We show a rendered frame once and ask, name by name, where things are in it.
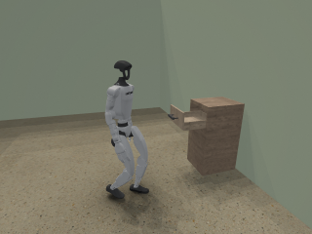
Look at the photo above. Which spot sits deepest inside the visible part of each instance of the robot right foot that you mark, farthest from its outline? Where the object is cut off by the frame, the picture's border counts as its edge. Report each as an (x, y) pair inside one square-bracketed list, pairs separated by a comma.
[(116, 192)]

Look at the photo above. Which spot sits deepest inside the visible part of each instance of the cabinet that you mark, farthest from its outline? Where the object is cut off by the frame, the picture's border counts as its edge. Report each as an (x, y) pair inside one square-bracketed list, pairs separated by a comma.
[(214, 149)]

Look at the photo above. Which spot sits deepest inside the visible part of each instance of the right robot hand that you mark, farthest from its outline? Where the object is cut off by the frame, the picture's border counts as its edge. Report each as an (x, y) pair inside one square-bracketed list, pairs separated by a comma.
[(120, 148)]

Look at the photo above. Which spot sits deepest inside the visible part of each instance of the right robot upper arm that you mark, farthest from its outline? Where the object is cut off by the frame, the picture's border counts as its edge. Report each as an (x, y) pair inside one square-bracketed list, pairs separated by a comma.
[(112, 93)]

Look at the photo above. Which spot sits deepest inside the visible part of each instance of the right robot forearm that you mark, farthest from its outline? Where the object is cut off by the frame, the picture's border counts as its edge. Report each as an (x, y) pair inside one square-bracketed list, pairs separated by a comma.
[(111, 123)]

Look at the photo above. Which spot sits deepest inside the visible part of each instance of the left robot forearm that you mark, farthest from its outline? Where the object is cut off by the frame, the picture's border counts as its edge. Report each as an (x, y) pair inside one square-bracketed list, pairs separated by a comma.
[(130, 121)]

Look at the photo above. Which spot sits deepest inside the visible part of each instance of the drawer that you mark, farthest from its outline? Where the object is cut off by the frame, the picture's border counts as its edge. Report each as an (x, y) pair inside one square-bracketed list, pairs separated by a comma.
[(189, 120)]

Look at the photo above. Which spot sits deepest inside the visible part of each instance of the handle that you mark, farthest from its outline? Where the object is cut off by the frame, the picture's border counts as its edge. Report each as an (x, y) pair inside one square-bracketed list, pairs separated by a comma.
[(172, 116)]

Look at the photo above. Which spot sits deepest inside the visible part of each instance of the right robot thigh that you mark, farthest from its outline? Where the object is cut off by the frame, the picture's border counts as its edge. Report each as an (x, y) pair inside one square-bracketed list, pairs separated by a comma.
[(129, 165)]

